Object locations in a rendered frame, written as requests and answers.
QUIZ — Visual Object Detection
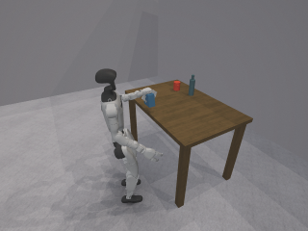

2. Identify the right robot hand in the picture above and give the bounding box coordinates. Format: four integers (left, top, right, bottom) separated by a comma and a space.
143, 147, 164, 163

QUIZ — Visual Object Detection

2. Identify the sponge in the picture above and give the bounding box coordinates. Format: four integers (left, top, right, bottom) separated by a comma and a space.
143, 92, 156, 108

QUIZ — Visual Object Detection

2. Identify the table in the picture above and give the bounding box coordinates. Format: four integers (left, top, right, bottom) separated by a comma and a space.
125, 80, 253, 208

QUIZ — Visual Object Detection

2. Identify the left robot hand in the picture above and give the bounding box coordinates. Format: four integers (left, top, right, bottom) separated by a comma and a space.
141, 88, 157, 103

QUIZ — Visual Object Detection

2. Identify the left robot foot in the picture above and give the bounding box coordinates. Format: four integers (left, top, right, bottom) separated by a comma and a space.
121, 179, 141, 187

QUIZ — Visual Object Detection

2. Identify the robot right forearm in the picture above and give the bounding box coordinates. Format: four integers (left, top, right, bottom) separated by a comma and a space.
115, 134, 146, 154

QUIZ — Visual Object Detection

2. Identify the robot left forearm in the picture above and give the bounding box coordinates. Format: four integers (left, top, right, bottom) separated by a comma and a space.
120, 90, 143, 102

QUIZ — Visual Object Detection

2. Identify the robot right upper arm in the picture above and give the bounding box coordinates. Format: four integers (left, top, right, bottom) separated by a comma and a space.
105, 103, 123, 142

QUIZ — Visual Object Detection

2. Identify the robot right shin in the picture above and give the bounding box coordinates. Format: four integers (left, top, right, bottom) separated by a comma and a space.
125, 175, 139, 199

